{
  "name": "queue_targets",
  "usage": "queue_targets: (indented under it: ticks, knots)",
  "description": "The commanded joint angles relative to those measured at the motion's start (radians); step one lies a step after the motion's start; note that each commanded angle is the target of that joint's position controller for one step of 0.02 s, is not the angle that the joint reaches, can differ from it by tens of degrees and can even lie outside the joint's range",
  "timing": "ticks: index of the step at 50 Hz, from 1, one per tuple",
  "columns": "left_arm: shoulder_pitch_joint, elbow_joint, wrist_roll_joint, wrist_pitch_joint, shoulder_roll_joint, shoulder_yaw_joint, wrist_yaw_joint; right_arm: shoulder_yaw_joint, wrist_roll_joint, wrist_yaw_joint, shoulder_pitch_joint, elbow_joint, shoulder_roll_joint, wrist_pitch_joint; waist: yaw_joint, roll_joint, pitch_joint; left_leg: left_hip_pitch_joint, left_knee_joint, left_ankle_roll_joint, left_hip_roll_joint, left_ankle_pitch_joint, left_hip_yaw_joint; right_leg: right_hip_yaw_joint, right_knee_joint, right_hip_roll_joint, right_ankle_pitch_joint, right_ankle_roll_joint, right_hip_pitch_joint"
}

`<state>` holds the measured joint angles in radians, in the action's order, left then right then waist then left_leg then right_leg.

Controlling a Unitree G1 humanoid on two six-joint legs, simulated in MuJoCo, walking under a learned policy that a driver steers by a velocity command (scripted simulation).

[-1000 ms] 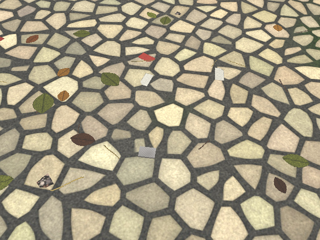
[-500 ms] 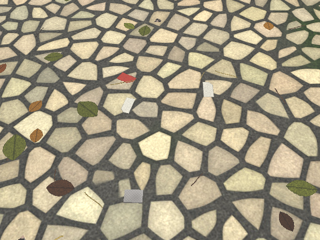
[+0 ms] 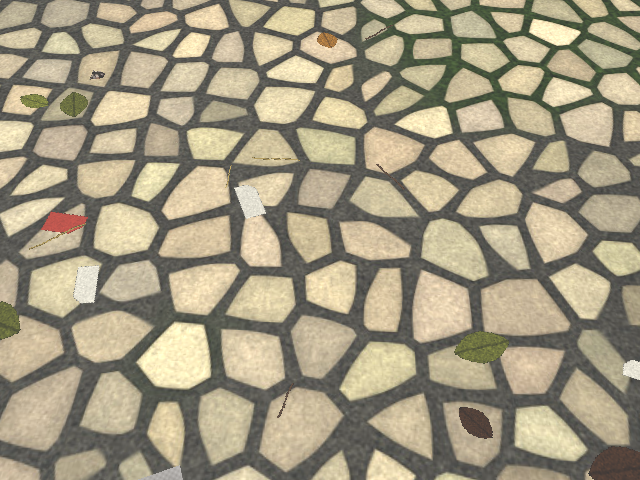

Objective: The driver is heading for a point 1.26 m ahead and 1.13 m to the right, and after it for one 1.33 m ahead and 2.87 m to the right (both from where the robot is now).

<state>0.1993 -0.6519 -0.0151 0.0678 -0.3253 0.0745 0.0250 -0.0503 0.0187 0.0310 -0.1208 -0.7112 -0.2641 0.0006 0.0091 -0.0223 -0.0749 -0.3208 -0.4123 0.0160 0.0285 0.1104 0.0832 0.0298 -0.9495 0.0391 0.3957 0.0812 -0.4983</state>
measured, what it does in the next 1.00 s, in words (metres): walks ahead, turning right: right foot, then left foot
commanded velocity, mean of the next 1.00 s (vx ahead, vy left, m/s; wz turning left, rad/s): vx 0.14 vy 0.00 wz -0.60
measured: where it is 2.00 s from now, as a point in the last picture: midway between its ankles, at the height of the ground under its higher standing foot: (604, 445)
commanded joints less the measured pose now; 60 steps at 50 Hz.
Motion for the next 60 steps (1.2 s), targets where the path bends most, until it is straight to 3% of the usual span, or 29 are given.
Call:
queue_targets:
  ticks: [1,4,6,7,8,9,10,11,12,14,20,27,30,31,32,33,34,35,38,44,48,51,53,55,56,57,58,59,60]
  knots:
    - [0.032,0.077,0.002,-0.008,-0.071,0.016,-0.015,-0.054,-0.010,-0.002,0.044,0.064,-0.189,0.007,-0.003,0.183,0.189,0.126,0.132,0.224,0.266,-0.144,-0.156,-0.039,0.104,0.011,-0.032,-0.027,0.110]
    - [0.056,0.080,0.002,-0.006,-0.080,0.026,-0.029,-0.060,-0.031,-0.007,0.049,0.051,-0.204,0.002,-0.031,0.180,0.182,0.126,0.076,0.179,0.274,-0.095,-0.125,-0.077,0.294,-0.008,-0.101,-0.077,0.199]
    - [0.128,0.054,0.008,-0.006,-0.107,0.043,-0.027,-0.054,-0.041,-0.008,-0.007,0.017,-0.164,-0.004,-0.051,0.105,0.168,0.017,-0.072,0.069,0.215,0.046,-0.041,-0.047,0.490,-0.031,-0.236,-0.142,0.361]
    - [0.144,0.069,0.008,-0.008,-0.208,0.068,-0.010,-0.038,-0.009,-0.015,-0.036,0.025,-0.099,-0.008,-0.022,-0.176,0.137,-0.208,-0.362,-0.048,0.092,0.329,0.079,0.284,0.602,0.194,-0.461,-0.237,0.470]
    - [0.104,0.110,0.035,-0.023,-0.288,0.076,-0.010,-0.042,0.009,-0.007,0.035,0.083,-0.115,-0.002,-0.040,-0.283,0.119,-0.388,-0.584,-0.092,-0.036,0.563,-0.021,0.521,0.628,0.365,-0.586,-0.427,0.402]
    - [0.098,0.109,0.054,-0.044,-0.238,0.066,-0.015,-0.054,-0.003,0.001,0.101,0.092,-0.151,0.000,-0.078,-0.180,0.140,-0.382,-0.701,-0.077,-0.018,0.523,-0.124,0.479,0.654,0.322,-0.477,-0.430,0.358]
    - [0.050,0.105,0.046,-0.059,-0.207,0.055,-0.016,-0.062,-0.018,0.005,0.083,0.082,-0.163,-0.003,-0.040,-0.148,0.116,-0.381,-0.719,-0.062,-0.003,0.421,-0.147,0.394,0.648,0.259,-0.415,-0.365,0.340]
    - [-0.003,0.111,0.026,-0.062,-0.175,0.048,-0.012,-0.067,-0.012,0.014,0.048,0.053,-0.161,-0.008,-0.014,-0.103,0.118,-0.376,-0.709,-0.063,0.007,0.346,-0.155,0.343,0.633,0.209,-0.370,-0.309,0.346]
    - [-0.029,0.117,0.011,-0.061,-0.151,0.037,-0.007,-0.070,-0.003,0.019,0.031,0.043,-0.165,-0.011,-0.006,-0.114,0.122,-0.362,-0.720,-0.074,0.003,0.301,-0.151,0.316,0.623,0.190,-0.423,-0.292,0.339]
    - [-0.025,0.121,0.014,-0.056,-0.132,0.026,0.002,-0.068,-0.008,0.012,0.011,0.041,-0.151,-0.007,0.005,-0.116,0.155,-0.308,-0.749,-0.089,-0.020,0.246,-0.146,0.289,0.608,0.159,-0.514,-0.296,0.335]
    - [0.017,0.117,0.009,-0.044,-0.160,0.039,0.017,-0.051,-0.021,0.000,0.069,0.059,-0.118,0.004,-0.032,-0.125,0.159,-0.271,-0.470,-0.110,-0.045,0.222,-0.169,0.357,0.578,0.141,-0.457,-0.303,0.410]
    - [-0.020,0.130,0.003,-0.029,-0.173,0.049,0.001,-0.054,-0.033,-0.025,0.051,0.060,-0.132,0.025,-0.034,-0.142,0.165,-0.100,-0.246,-0.085,-0.080,0.276,-0.187,0.504,0.547,0.122,-0.501,-0.310,0.369]
    - [-0.060,0.135,-0.017,-0.023,-0.155,0.042,0.004,-0.059,-0.038,-0.035,-0.025,0.039,-0.129,0.036,0.021,-0.119,0.176,0.103,0.017,-0.041,-0.078,0.124,-0.151,0.511,0.545,0.048,-0.137,-0.262,0.265]
    - [-0.042,0.131,-0.016,-0.025,-0.124,0.033,0.006,-0.069,-0.034,-0.031,-0.067,0.028,-0.153,0.037,0.031,-0.069,0.179,0.250,0.066,-0.003,-0.003,0.102,-0.193,0.466,0.493,-0.003,0.064,-0.217,0.137]
    - [0.012,0.120,-0.001,-0.028,-0.053,0.012,0.004,-0.076,-0.018,-0.025,-0.129,0.029,-0.199,0.035,0.025,0.113,0.212,0.394,0.106,0.074,0.203,0.256,-0.392,0.307,0.231,-0.114,0.252,-0.153,-0.025]
    - [-0.023,0.167,-0.012,-0.045,-0.098,0.028,0.004,-0.090,0.014,-0.035,-0.153,0.017,-0.271,0.043,0.024,0.270,0.100,0.305,0.215,0.203,0.348,0.465,-0.685,0.179,0.066,-0.182,0.219,-0.128,-0.242]
    - [-0.046,0.164,0.000,-0.057,-0.159,0.044,0.004,-0.082,0.007,-0.032,-0.088,0.038,-0.232,0.057,0.006,0.221,0.031,0.254,0.232,0.225,0.362,0.546,-0.677,0.175,-0.056,-0.081,0.125,-0.107,-0.286]
    - [-0.030,0.141,0.003,-0.059,-0.179,0.053,-0.001,-0.068,-0.011,-0.020,-0.043,0.047,-0.182,0.062,-0.006,0.201,0.007,0.248,0.236,0.187,0.306,0.528,-0.581,0.159,-0.097,-0.065,0.045,-0.088,-0.302]
    - [-0.021,0.120,0.003,-0.065,-0.119,0.042,-0.017,-0.050,-0.021,0.001,-0.073,0.047,-0.148,0.065,0.018,0.154,0.018,0.279,0.243,0.137,0.235,0.359,-0.391,0.102,-0.209,-0.030,-0.097,-0.044,-0.327]
    - [-0.102,0.156,-0.007,-0.088,-0.056,0.016,-0.038,-0.054,-0.011,-0.009,-0.174,0.016,-0.177,0.076,0.073,0.141,-0.003,0.314,0.277,0.155,0.231,0.151,-0.194,0.043,-0.056,0.023,-0.236,-0.014,-0.343]
    - [-0.161,0.175,-0.009,-0.095,-0.024,-0.003,-0.063,-0.066,-0.027,-0.019,-0.190,-0.007,-0.217,0.073,0.087,0.139,-0.030,0.284,0.275,0.142,0.243,0.061,-0.081,-0.021,0.145,0.043,-0.268,-0.037,-0.230]
    - [-0.176,0.185,-0.014,-0.094,-0.034,-0.003,-0.077,-0.076,-0.048,-0.027,-0.201,-0.025,-0.242,0.068,0.077,0.134,-0.042,0.296,0.255,0.125,0.269,0.014,-0.034,-0.066,0.244,0.035,-0.212,-0.089,-0.141]
    - [-0.119,0.181,-0.009,-0.090,-0.066,0.014,-0.078,-0.083,-0.057,-0.029,-0.190,-0.031,-0.267,0.060,0.022,0.147,0.006,0.311,0.136,0.103,0.275,-0.296,0.014,-0.114,0.301,-0.021,-0.150,-0.139,-0.001]
    - [0.172,0.095,-0.011,-0.082,-0.153,0.069,-0.061,-0.060,-0.054,-0.027,-0.222,-0.039,-0.218,0.061,-0.131,0.073,0.194,0.162,-0.274,0.047,0.201,-0.553,0.113,-0.131,0.389,-0.112,-0.224,-0.207,0.479]
    - [0.300,0.079,-0.017,-0.077,-0.247,0.090,-0.040,-0.022,-0.007,-0.030,-0.246,0.008,-0.117,0.070,-0.149,-0.147,0.301,-0.193,-0.647,-0.015,0.122,0.011,0.115,0.261,0.435,0.131,-0.110,-0.306,0.814]
    - [0.286,0.101,-0.019,-0.095,-0.284,0.080,-0.044,-0.002,-0.013,-0.033,-0.248,0.041,-0.089,0.099,-0.104,-0.275,0.470,-0.391,-0.896,-0.040,-0.032,0.468,-0.078,0.796,0.645,0.327,0.087,-0.456,0.901]
    - [0.251,0.098,-0.005,-0.114,-0.188,0.051,-0.055,-0.034,-0.059,-0.039,-0.153,0.045,-0.203,0.113,-0.146,-0.120,0.370,-0.485,-0.959,-0.028,0.021,0.391,-0.163,0.696,0.689,0.317,0.090,-0.403,0.834]
    - [0.214,0.086,0.002,-0.124,-0.162,0.039,-0.056,-0.031,-0.072,-0.042,-0.108,0.061,-0.199,0.123,-0.121,-0.116,0.247,-0.506,-0.927,-0.001,0.062,0.317,-0.143,0.549,0.675,0.287,0.016,-0.372,0.707]
    - [0.149,0.084,0.002,-0.129,-0.133,0.028,-0.056,-0.027,-0.052,-0.035,-0.099,0.050,-0.184,0.124,-0.081,-0.038,0.176,-0.461,-0.854,0.004,0.106,0.236,-0.137,0.433,0.674,0.240,-0.087,-0.342,0.569]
